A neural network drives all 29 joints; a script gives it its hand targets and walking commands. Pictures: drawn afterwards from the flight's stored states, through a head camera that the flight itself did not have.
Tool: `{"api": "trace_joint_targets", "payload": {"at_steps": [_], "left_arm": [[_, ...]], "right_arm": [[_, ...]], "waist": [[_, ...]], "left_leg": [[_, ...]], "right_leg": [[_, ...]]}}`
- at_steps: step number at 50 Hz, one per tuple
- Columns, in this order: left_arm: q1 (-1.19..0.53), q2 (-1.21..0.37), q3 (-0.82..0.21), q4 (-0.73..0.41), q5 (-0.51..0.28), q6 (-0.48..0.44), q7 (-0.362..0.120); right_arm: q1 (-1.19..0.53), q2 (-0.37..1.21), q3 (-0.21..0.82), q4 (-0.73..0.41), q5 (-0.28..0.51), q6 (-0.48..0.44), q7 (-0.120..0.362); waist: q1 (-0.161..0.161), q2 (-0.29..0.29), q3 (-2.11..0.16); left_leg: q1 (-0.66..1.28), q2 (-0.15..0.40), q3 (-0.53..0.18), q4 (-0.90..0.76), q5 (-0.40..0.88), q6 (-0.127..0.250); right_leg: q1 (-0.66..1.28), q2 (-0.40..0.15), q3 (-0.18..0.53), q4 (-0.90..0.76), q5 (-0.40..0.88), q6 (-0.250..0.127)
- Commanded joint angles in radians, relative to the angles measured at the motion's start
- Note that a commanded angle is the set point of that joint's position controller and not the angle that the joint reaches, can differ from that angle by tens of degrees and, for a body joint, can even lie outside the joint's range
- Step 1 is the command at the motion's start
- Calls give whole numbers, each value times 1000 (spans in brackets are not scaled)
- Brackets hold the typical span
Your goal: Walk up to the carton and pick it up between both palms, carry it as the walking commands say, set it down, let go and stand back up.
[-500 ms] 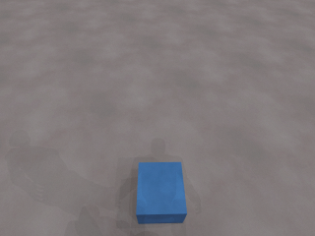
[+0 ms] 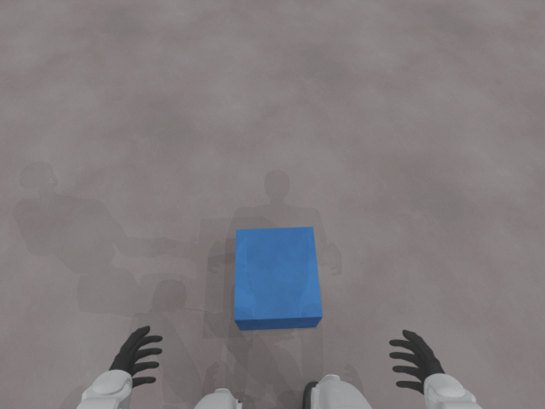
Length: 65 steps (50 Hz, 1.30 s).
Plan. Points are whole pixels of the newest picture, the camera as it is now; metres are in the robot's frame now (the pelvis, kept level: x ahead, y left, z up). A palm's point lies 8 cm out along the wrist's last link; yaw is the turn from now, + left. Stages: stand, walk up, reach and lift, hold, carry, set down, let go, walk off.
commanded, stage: reach and lift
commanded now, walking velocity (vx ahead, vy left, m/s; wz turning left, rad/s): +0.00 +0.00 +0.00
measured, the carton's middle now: (276, 279) +0.48 +0.00 -0.65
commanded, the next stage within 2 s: none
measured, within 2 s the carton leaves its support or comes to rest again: neither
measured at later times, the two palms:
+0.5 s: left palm (153, 312) +0.27 +0.22 -0.15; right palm (397, 311) +0.27 -0.22 -0.16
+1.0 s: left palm (179, 250) +0.41 +0.21 -0.19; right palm (381, 242) +0.42 -0.22 -0.19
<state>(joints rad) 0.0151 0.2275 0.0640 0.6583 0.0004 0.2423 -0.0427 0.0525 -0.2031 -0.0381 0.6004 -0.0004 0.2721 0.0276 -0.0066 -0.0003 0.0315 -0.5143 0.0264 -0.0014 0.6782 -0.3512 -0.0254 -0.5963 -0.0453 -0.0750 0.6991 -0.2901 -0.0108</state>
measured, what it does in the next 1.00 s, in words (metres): lowers itself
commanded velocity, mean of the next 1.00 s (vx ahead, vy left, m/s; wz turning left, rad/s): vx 0.00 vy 0.00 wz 0.00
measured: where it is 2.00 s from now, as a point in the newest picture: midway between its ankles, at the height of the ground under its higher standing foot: outside the picture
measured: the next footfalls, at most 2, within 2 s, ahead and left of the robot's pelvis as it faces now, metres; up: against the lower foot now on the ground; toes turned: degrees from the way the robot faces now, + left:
none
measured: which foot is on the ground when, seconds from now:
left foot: down 0.00-1.00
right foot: down 0.00-1.00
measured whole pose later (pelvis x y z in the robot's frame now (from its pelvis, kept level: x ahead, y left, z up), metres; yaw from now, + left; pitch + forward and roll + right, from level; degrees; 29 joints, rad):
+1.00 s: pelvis -0.07 +0.00 -0.08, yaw +1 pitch +42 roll +2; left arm -0.93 0.23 0.32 0.76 0.00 0.16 0.05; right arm -1.06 -0.31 -0.22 0.93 0.00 0.17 -0.01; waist -0.01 -0.01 -0.03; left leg -1.42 0.03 0.00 1.01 -0.32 -0.04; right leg -1.49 -0.05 -0.05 0.98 -0.23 -0.03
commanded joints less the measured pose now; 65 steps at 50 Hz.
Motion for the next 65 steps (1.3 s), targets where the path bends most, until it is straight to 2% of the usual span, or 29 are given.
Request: {"api": "trace_joint_targets", "payload": {"at_steps": [1,7,15,18,21,25,27,31,33,36,43,53,56,61,63,65], "left_arm": [[-112,98,106,-105,6,-92,2],[-273,120,121,-146,-24,-83,6],[-544,149,141,-68,-32,5,25],[-625,149,166,-34,-34,26,34],[-691,135,180,0,-34,28,44],[-780,126,202,12,-33,-4,58],[-819,127,212,0,-37,-33,64],[-872,171,240,-33,-42,-88,71],[-905,185,248,-43,-45,-106,74],[-975,200,261,-44,-47,-123,78],[-1151,200,283,33,-31,-129,91],[-1403,253,369,73,3,-124,103],[-1401,248,382,75,12,-121,99],[-1341,214,387,8,16,-136,78],[-1318,204,388,-15,16,-145,70],[-1313,183,383,13,21,-150,64]], "right_arm": [[-112,-123,-98,-104,-12,-82,-15],[-241,-141,-99,-127,1,-56,-31],[-578,-183,-115,-28,8,32,-35],[-678,-191,-137,4,-2,49,-39],[-770,-206,-171,44,-20,42,-46],[-872,-220,-199,88,-23,4,-51],[-910,-229,-207,97,-14,-24,-52],[-995,-246,-203,76,25,-76,-59],[-1038,-262,-210,87,37,-93,-60],[-1107,-281,-223,121,47,-109,-57],[-1304,-322,-257,231,43,-135,-35],[-1571,-365,-303,279,0,-139,-12],[-1579,-362,-312,274,-18,-135,-7],[-1514,-333,-339,222,-62,-146,-5],[-1505,-325,-343,187,-68,-155,-3],[-1514,-313,-339,202,-68,-163,3]], "waist": [[11,-1,-434],[8,-9,-482],[21,-4,-383],[22,-11,-412],[12,-23,-465],[8,-26,-574],[6,-28,-658],[25,-30,-865],[19,-30,-928],[5,-17,-948],[-3,1,-916],[54,-22,-1040],[48,-28,-1108],[13,-50,-1207],[11,-51,-1221],[14,-46,-1156]], "left_leg": [[-242,-64,10,79,376,23],[-350,-67,27,119,243,20],[-454,-60,52,135,-68,23],[-488,-61,58,151,-86,24],[-519,-67,59,173,-42,19],[-549,-73,52,207,67,7],[-565,-76,49,225,132,3],[-638,-94,54,255,268,-2],[-681,-101,52,258,301,-5],[-722,-104,46,256,306,-11],[-760,-93,41,266,276,-27],[-848,-96,66,292,245,-23],[-861,-100,74,297,285,-22],[-904,-108,75,318,405,-27],[-912,-108,73,329,436,-28],[-958,-103,69,350,407,-30]], "right_leg": [[267,46,116,135,544,26],[191,42,124,154,380,21],[20,41,110,149,-56,17],[-3,43,105,164,-83,19],[-19,49,100,188,-17,18],[-50,60,100,228,132,19],[-43,65,103,248,225,18],[57,71,124,294,464,16],[87,73,130,312,541,14],[54,75,135,320,555,14],[-130,82,119,320,454,15],[-116,86,132,341,438,15],[-58,85,133,350,516,13],[56,77,144,383,744,9],[61,74,147,395,788,7],[-24,73,148,415,747,8]]}}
